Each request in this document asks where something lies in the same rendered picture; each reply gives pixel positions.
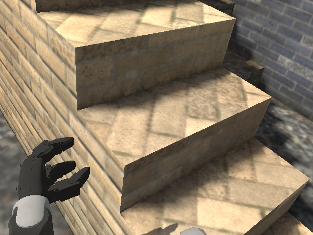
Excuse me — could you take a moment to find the robot left forearm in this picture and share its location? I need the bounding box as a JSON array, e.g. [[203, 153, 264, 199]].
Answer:
[[8, 195, 54, 235]]

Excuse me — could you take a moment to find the robot left hand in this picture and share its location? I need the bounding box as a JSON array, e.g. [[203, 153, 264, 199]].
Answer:
[[16, 137, 90, 204]]

